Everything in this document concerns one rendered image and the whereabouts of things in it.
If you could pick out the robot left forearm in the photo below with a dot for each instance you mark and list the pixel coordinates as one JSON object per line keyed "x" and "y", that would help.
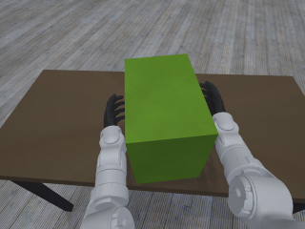
{"x": 110, "y": 186}

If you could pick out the robot right hand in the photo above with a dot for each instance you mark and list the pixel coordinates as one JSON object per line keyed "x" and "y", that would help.
{"x": 213, "y": 98}

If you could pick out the robot left hand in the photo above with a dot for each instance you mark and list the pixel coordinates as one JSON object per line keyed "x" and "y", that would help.
{"x": 110, "y": 113}

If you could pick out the left robot upper arm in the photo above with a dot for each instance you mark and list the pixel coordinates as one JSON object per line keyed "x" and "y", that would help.
{"x": 115, "y": 217}

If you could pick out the table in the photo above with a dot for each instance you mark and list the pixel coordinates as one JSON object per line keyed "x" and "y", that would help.
{"x": 53, "y": 134}

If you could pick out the robot right forearm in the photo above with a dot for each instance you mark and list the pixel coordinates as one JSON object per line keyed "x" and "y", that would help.
{"x": 232, "y": 151}

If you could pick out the carton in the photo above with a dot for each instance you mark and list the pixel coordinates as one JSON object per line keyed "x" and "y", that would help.
{"x": 169, "y": 129}

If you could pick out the right robot upper arm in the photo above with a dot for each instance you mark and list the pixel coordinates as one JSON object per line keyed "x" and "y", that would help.
{"x": 262, "y": 203}

